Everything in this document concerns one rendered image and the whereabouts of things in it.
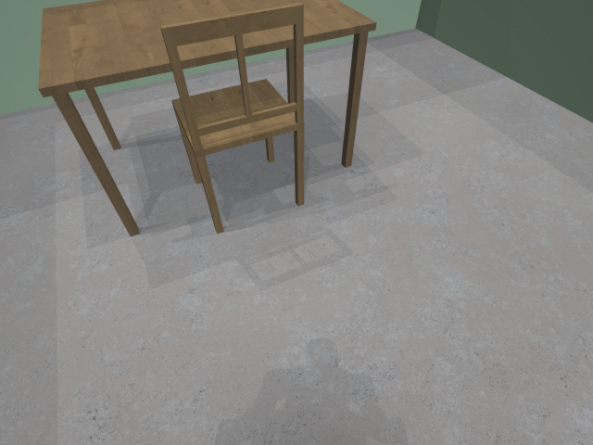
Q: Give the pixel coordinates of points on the chair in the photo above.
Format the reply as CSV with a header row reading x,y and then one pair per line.
x,y
246,113

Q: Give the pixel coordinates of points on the table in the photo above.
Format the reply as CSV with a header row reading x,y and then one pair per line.
x,y
111,41

